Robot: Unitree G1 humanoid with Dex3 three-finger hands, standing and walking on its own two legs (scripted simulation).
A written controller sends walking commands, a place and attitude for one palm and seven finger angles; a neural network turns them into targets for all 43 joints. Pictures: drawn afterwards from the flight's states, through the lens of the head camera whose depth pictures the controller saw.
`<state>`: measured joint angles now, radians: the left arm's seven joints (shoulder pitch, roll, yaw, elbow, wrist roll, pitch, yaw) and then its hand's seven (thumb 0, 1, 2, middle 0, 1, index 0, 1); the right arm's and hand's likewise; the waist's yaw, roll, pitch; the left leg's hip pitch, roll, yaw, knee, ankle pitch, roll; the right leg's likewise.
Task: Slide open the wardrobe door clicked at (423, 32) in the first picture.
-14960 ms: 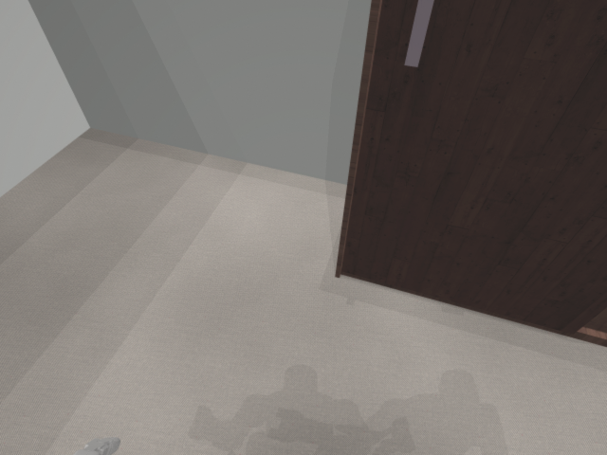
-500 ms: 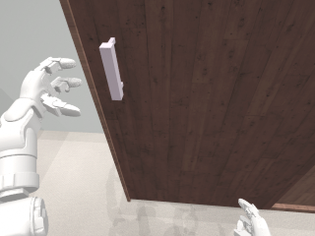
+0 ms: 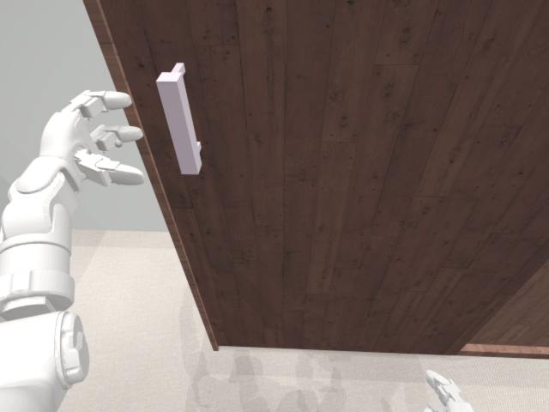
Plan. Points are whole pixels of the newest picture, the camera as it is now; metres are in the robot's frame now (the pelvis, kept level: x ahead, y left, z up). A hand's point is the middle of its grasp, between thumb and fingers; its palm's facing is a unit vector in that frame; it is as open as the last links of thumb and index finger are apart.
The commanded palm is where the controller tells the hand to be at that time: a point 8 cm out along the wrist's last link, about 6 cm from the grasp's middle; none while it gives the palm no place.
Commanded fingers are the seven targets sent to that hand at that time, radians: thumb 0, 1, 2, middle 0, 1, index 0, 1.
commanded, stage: move the hooked fingers beside the handle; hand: left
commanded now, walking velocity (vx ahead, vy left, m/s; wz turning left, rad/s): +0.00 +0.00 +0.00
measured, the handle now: (185, 119) +0.47 +0.16 +0.22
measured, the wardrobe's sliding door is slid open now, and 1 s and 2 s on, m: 0.00 0.00 0.00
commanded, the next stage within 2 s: feel for the door with the fingertips in 0.82 s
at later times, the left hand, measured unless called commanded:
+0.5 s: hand (119, 141) +0.42 +0.24 +0.21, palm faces +0.04 -1.00 -0.01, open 14.0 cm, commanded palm +0.40 +0.28 +0.22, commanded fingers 0.00 -0.50 0.30 -0.30 -1.20 -0.30 -1.20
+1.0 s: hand (127, 144) +0.41 +0.22 +0.22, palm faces +0.04 -1.00 -0.01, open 14.0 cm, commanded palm +0.39 +0.26 +0.22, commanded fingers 0.00 -0.50 0.30 -0.30 -1.20 -0.30 -1.20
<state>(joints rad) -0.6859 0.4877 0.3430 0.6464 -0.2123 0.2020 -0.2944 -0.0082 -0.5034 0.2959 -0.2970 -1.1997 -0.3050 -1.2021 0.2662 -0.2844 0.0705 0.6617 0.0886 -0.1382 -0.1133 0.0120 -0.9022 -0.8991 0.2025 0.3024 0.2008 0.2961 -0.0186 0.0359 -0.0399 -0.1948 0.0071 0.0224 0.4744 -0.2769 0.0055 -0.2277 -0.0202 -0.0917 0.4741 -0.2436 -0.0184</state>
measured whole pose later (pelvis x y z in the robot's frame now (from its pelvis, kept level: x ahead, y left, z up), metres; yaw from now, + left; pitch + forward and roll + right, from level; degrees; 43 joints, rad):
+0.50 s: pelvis +0.01 +0.01 +0.00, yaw -1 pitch +1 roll +0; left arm -0.69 0.50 0.35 0.67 -0.21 0.16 -0.31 -0.01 -0.50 0.30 -0.30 -1.20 -0.30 -1.20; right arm 0.32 -0.29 0.06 0.66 0.09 -0.13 -0.11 0.01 -0.90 -0.90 0.20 0.30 0.20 0.30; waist -0.02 0.03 -0.04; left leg -0.21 0.01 0.03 0.47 -0.29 0.01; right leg -0.23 -0.02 -0.08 0.46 -0.24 -0.01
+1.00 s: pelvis +0.01 +0.01 +0.00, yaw +0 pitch +0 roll +0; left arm -0.62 0.42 0.32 0.51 -0.22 0.24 -0.25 -0.01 -0.50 0.30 -0.30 -1.20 -0.30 -1.20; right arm 0.26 -0.27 0.06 0.64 0.09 -0.10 -0.10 0.01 -0.90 -0.90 0.20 0.30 0.20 0.30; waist 0.00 0.04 -0.05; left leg -0.18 0.00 0.03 0.46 -0.29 0.02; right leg -0.21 -0.03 -0.08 0.46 -0.25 -0.01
